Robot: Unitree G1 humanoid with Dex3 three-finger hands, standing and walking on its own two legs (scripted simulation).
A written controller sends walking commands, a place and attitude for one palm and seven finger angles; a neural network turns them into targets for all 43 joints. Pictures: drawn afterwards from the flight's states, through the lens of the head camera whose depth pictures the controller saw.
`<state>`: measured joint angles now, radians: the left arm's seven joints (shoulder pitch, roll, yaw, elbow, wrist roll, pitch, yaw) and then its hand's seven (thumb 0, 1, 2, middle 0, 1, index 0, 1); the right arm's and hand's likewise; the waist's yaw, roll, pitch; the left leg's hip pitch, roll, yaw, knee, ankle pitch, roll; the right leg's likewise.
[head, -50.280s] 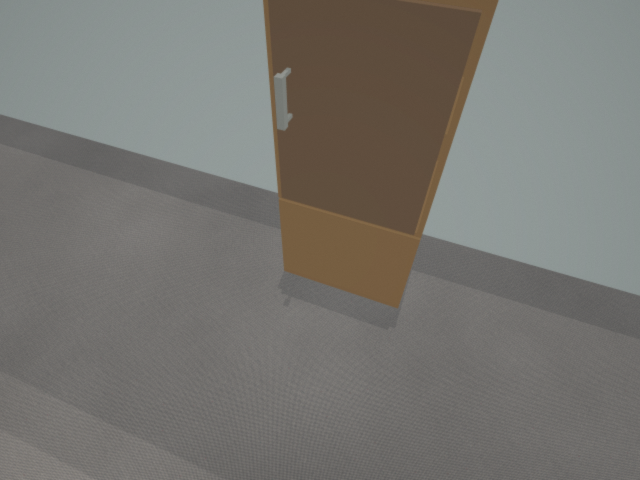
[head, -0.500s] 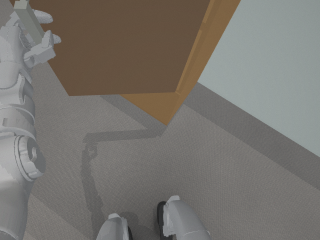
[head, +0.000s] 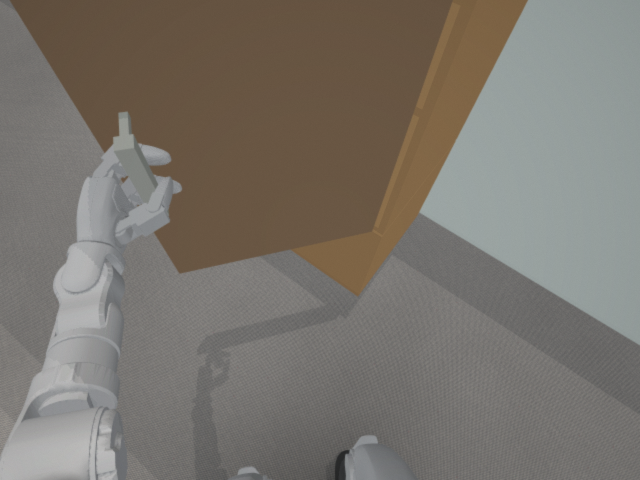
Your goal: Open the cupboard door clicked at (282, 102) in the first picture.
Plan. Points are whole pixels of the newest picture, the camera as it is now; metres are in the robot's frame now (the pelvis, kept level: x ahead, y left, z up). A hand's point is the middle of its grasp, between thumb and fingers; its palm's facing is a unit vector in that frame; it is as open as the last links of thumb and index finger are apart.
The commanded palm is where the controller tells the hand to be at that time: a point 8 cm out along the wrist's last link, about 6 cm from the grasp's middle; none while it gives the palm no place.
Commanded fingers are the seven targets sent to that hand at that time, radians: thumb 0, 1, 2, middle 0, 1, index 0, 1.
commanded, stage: pull the door open along its arc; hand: left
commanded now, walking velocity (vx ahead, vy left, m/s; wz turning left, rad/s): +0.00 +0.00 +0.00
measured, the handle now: (143, 168) +0.49 +0.20 +0.06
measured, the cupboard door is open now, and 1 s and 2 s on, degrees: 52 82 85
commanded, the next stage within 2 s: open thumb and fingers to let go in 0.62 s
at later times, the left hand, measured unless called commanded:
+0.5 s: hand (224, 293) +0.32 +0.09 +0.05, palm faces +0.41 -0.91 +0.00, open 5.9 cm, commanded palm +0.26 +0.14 +0.05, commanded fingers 0.00 0.90 0.90 -0.40 -1.35 -0.40 -1.35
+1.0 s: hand (259, 323) +0.29 +0.05 +0.05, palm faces +0.42 -0.91 -0.01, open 7.6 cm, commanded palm +0.24 +0.10 +0.05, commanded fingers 0.00 -0.15 0.45 -0.32 -1.24 -0.32 -1.24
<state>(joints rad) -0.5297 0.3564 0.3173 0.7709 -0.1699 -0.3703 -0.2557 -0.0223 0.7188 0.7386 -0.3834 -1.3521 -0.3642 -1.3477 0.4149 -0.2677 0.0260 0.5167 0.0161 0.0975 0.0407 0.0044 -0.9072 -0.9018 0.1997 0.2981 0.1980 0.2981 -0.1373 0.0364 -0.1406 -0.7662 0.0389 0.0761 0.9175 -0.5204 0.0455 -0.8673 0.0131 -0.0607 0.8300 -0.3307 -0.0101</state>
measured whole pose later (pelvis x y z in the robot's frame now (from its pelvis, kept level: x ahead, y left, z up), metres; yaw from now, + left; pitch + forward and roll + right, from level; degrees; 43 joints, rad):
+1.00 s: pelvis -0.03 -0.06 +0.00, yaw +5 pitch +11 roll +1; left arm -0.06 -0.08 -0.13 0.31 0.04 -0.31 0.52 0.00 0.42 0.69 -0.36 -1.30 -0.36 -1.30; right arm 0.16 -0.20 0.00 0.60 -0.06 -0.02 -0.01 0.01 -0.91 -0.90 0.20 0.30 0.20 0.30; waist -0.01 0.03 -0.11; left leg -0.62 0.01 0.00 0.90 -0.47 -0.03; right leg -0.73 -0.02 -0.13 0.89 -0.36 -0.08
